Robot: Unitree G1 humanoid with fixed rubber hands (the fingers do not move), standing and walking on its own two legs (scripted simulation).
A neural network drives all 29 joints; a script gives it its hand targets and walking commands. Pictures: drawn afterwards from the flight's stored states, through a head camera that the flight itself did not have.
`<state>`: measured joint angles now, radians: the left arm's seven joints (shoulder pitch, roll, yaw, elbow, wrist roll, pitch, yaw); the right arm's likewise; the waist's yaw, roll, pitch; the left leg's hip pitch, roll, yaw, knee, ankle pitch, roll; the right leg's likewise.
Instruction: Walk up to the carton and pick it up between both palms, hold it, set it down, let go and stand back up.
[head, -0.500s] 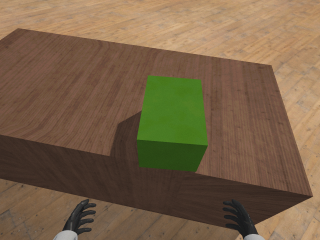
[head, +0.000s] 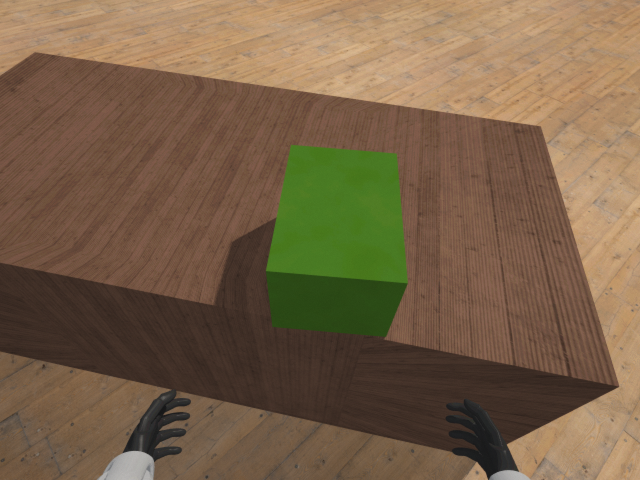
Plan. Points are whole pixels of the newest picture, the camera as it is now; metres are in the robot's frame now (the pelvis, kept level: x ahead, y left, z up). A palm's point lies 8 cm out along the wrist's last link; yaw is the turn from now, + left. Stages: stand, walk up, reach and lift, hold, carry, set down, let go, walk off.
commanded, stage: let go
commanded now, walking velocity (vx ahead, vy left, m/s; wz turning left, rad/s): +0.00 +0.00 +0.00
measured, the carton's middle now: (336, 237) +0.50 -0.02 -0.06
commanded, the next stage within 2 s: stand in 0.08 s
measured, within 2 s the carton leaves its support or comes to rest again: neither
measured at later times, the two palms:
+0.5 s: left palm out of the picture +0.04 +0.27 -0.12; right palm out of the picture +0.10 -0.23 -0.12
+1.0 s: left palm out of the picture -0.05 +0.25 -0.14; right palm out of the picture +0.05 -0.21 -0.14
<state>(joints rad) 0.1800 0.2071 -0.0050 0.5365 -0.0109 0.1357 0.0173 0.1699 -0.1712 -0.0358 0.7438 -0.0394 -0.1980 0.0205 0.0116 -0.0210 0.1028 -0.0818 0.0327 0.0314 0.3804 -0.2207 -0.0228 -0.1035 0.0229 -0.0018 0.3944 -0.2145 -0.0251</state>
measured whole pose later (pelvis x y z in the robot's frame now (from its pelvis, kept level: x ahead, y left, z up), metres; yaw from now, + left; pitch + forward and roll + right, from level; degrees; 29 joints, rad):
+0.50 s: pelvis +0.01 +0.01 -0.01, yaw +7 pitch +0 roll -1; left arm 0.32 0.23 0.04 0.74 0.03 0.02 0.02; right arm 0.31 -0.20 -0.05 0.83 -0.02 0.01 0.02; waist 0.02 0.00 -0.03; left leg -0.24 0.00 -0.08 0.51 -0.26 -0.01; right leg -0.19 -0.01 -0.11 0.45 -0.27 -0.01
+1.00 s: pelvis +0.00 +0.01 +0.00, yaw +10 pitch -1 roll -1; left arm 0.39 0.19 0.04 0.97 0.02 0.00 0.04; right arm 0.36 -0.16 -0.03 0.98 -0.01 0.00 -0.02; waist 0.02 0.00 -0.03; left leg -0.22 -0.03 -0.11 0.45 -0.22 0.00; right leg -0.15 -0.04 -0.15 0.41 -0.25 0.00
